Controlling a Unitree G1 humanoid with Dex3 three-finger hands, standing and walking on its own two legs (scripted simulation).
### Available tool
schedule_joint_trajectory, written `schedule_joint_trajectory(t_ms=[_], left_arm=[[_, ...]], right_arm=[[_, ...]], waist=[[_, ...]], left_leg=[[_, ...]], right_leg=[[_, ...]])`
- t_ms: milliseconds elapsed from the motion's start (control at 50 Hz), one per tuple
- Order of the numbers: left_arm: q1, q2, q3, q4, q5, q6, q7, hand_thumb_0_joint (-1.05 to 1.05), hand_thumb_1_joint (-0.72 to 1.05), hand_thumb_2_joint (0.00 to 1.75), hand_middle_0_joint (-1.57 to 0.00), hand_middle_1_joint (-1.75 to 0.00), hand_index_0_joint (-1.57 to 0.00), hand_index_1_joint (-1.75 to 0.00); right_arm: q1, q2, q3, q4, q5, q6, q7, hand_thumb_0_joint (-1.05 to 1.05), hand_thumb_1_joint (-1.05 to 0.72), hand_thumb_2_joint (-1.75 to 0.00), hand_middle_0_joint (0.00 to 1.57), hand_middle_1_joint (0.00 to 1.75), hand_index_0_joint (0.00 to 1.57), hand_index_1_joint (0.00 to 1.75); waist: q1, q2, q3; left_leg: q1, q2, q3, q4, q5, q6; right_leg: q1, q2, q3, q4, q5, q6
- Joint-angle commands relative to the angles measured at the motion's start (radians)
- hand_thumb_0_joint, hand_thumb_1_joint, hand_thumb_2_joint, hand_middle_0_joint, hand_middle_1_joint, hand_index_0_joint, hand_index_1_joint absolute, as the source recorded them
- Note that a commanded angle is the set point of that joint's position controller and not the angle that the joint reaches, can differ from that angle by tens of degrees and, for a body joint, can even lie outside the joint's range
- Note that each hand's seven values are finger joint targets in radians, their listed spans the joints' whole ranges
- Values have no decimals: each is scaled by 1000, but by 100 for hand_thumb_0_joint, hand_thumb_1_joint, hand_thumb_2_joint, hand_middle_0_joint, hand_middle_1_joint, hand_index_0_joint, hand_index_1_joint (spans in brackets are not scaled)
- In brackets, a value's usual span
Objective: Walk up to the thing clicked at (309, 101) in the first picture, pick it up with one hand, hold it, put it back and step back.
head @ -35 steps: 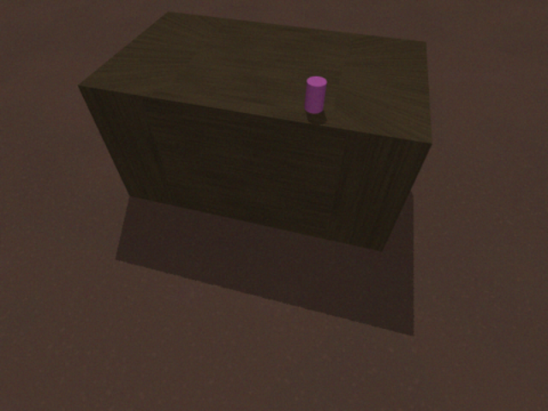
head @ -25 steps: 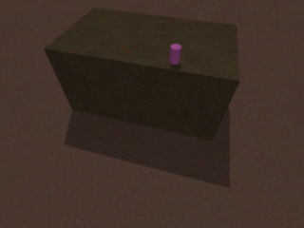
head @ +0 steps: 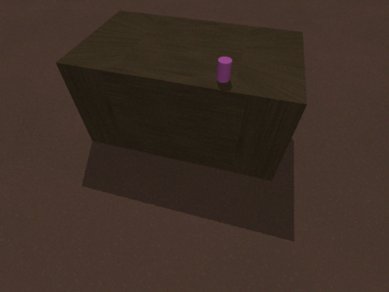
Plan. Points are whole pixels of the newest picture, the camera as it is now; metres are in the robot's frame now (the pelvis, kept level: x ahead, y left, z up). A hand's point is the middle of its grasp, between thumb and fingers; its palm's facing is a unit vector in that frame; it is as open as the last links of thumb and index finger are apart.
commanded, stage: stand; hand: left
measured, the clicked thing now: (223, 69) +1.05 -0.12 -0.13
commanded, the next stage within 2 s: walk up in 0.42 s
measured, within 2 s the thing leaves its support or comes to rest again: neither
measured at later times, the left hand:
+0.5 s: hand out of the picture +0.07 +0.25 -0.16, palm faces -0.07 -0.94 -0.33, open 7.4 cm
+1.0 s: hand (129, 282) +0.19 +0.16 -0.16, palm faces -0.16 -0.93 -0.32, open 7.4 cm
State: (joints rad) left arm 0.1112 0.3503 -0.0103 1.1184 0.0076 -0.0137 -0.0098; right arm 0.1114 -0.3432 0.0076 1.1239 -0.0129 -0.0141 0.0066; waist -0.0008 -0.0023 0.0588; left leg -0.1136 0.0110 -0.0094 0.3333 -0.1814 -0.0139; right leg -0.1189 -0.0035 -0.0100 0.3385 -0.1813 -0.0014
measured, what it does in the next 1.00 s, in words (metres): walks ahead: right foot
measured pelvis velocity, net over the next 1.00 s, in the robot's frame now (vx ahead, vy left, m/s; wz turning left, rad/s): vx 0.14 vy -0.10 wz -0.20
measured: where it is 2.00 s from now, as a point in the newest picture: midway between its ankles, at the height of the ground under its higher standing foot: (234, 236)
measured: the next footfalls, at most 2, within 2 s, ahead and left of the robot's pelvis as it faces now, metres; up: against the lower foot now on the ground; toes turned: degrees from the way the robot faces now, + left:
right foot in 0.72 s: +0.15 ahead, -0.23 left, +0.00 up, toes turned -11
left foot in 1.10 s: +0.33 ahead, +0.00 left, +0.00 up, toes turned -8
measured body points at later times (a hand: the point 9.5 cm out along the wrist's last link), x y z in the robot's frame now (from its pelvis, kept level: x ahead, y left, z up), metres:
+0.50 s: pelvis +0.01 +0.00 +0.00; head +0.01 +0.00 +0.45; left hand +0.08 +0.30 -0.13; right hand +0.07 -0.31 -0.13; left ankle +0.00 +0.13 -0.75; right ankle +0.00 -0.12 -0.74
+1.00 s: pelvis +0.14 -0.10 -0.02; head +0.15 -0.10 +0.43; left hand +0.19 +0.21 -0.14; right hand +0.18 -0.43 -0.12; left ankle +0.23 +0.01 -0.72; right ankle +0.11 -0.22 -0.75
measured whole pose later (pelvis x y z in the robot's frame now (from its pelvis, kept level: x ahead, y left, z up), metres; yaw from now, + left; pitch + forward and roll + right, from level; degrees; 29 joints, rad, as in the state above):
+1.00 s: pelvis +0.14 -0.10 -0.02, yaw -11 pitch -3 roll -2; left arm 0.37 0.39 0.06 0.92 0.02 -0.04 -0.07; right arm 0.23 -0.42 -0.06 0.91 -0.03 -0.05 0.07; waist 0.06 0.02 0.08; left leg -0.45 0.08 0.03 0.86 -0.38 0.02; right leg -0.18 0.02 0.00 0.53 -0.30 -0.03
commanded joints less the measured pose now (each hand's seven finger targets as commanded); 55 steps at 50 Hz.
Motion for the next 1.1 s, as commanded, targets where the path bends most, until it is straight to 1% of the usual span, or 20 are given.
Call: schedule_joint_trajectory(t_ms=[0, 380, 400, 420, 440, 460, 480, 520, 600, 680, 700, 720, 740, 760, 780, 820, 860, 1000, 1060, 1080], left_arm=[[-43, 209, 43, -65, 1, -20, 17, 0, 90, 90, -20, -30, -20, -30], [-30, 207, 42, -61, 1, -22, 18, 0, 90, 90, -20, -30, -20, -30], [31, 291, 114, -143, 31, -14, -17, 0, 90, 90, -20, -30, -20, -30], [-15, 274, 114, -146, 39, -4, -33, 0, 90, 90, -20, -30, -20, -30], [-77, 248, 116, -172, 39, 6, -45, 0, 90, 90, -20, -30, -20, -30], [-115, 257, 124, -204, 47, 12, -53, 0, 90, 90, -20, -30, -20, -30], [-94, 262, 127, -221, 41, 9, -55, 0, 90, 90, -20, -30, -20, -30], [-30, 265, 133, -222, 29, -1, -70, 0, 90, 90, -20, -30, -20, -30], [96, 234, 139, -223, 23, 6, -105, 0, 90, 90, -20, -30, -20, -30], [241, 258, 164, -164, 31, -10, -86, 0, 90, 90, -20, -30, -20, -30], [345, 301, 183, -143, 36, -17, -70, 0, 90, 90, -20, -30, -20, -30], [427, 371, 204, -146, 41, -21, -52, 0, 90, 90, -20, -30, -20, -30], [349, 420, 201, -210, 39, -31, -46, 0, 90, 90, -20, -30, -20, -30], [256, 458, 199, -243, 26, -31, -49, 0, 90, 90, -20, -30, -20, -30], [222, 440, 193, -259, 15, -34, -48, 0, 90, 90, -20, -30, -20, -30], [186, 375, 174, -272, 6, -41, -36, 0, 90, 90, -20, -30, -20, -30], [182, 352, 166, -277, 4, -47, -36, 0, 90, 90, -20, -30, -20, -30], [155, 344, 149, -338, 8, -65, -38, 0, 90, 90, -20, -30, -20, -30], [117, 279, 123, -363, 17, -61, -36, 0, 90, 90, -20, -30, -20, -30], [189, 196, 102, -358, 12, -61, -33, 0, 90, 90, -20, -30, -20, -30]], right_arm=[[-36, -210, -44, -62, 4, -19, -17, 0, -90, -90, 20, 30, 20, 30], [-34, -216, -45, -59, 4, -18, -14, 0, -90, -90, 20, 30, 20, 30], [42, -315, -111, -125, -23, -44, -6, 0, -90, -90, 20, 30, 20, 30], [103, -339, -128, -101, -28, -50, -6, 0, -90, -90, 20, 30, 20, 30], [146, -370, -147, -96, -31, -53, -10, 0, -90, -90, 20, 30, 20, 30], [149, -402, -164, -114, -29, -58, -12, 0, -90, -90, 20, 30, 20, 30], [117, -404, -167, -142, -27, -69, -15, 0, -90, -90, 20, 30, 20, 30], [69, -353, -158, -178, -30, -83, -17, 0, -90, -90, 20, 30, 20, 30], [-42, -348, -164, -241, -45, -80, 3, 0, -90, -90, 20, 30, 20, 30], [-7, -301, -149, -256, -43, -55, 10, 0, -90, -90, 20, 30, 20, 30], [27, -260, -133, -257, -43, -46, 10, 0, -90, -90, 20, 30, 20, 30], [29, -190, -106, -285, -35, -44, 13, 0, -90, -90, 20, 30, 20, 30], [37, -214, -106, -313, -13, -38, 20, 0, -90, -90, 20, 30, 20, 30], [18, -303, -133, -309, -18, -38, 18, 0, -90, -90, 20, 30, 20, 30], [17, -333, -141, -293, -13, -44, 20, 0, -90, -90, 20, 30, 20, 30], [109, -309, -134, -252, 3, -48, 22, 0, -90, -90, 20, 30, 20, 30], [172, -293, -132, -238, 3, -48, 31, 0, -90, -90, 20, 30, 20, 30], [134, -272, -144, -311, -15, -61, 51, 0, -90, -90, 20, 30, 20, 30], [343, -292, -172, -259, -19, -82, 31, 0, -90, -90, 20, 30, 20, 30], [435, -359, -192, -247, -30, -92, 18, 0, -90, -90, 20, 30, 20, 30]], waist=[[2, 13, -96], [5, 16, -75], [-23, -25, -158], [-59, 30, -87], [-92, 145, -20], [-104, 156, 41], [-77, 105, 74], [-23, 45, 49], [40, 202, 14], [83, 19, -23], [124, -130, -62], [172, -374, -43], [122, -341, -13], [89, -233, 90], [68, -169, 131], [31, -131, 72], [12, -146, 36], [4, -93, 31], [-118, 39, -75], [-155, 289, -127]], left_leg=[[13, 116, -86, -54, 133, 33], [9, 115, -86, -61, 101, 34], [121, 97, -72, 28, -344, 99], [182, 148, -145, -14, -525, 136], [203, 271, -289, -140, -642, 189], [151, 415, -404, -218, -631, 256], [104, 462, -436, -228, -552, 274], [91, 406, -350, -202, -427, 250], [-33, 273, -52, -119, -322, 182], [-258, 155, 103, 209, -401, 132], [-362, 113, 137, 423, -443, 113], [-526, 16, 162, 711, -506, 80], [-584, -16, 64, 841, -435, 38], [-513, 49, -10, 831, -395, 29], [-517, 82, -32, 829, -340, 37], [-467, 116, -38, 783, -248, 49], [-392, 116, -31, 684, -207, 50], [-200, 78, 44, 366, -102, 29], [203, 32, 58, 225, -48, 43], [306, 152, -148, 66, -292, 75]], right_leg=[[23, -126, 105, -51, 135, -30], [17, -124, 110, -70, 111, -26], [-95, -50, 128, 22, -317, -59], [-310, -39, 106, 108, -433, -57], [-465, -2, 31, 333, -346, -35], [-567, -33, 67, 515, -303, -22], [-580, -72, 141, 579, -276, -24], [-520, -118, 173, 581, -218, -25], [-282, -106, 34, 374, -202, -15], [72, 5, -90, 238, -44, -9], [198, 19, -53, 234, -124, -22], [214, -110, 209, 58, -409, -74], [82, -322, 673, -209, -714, -184], [-101, -392, 795, -262, -817, -263], [-116, -360, 749, -234, -702, -281], [-85, -284, 526, -143, -470, -229], [-92, -239, 412, -103, -366, -211], [-236, -209, 273, -57, -261, -201], [-434, -109, 142, 282, -149, -128], [-526, 20, 46, 626, -171, -90]])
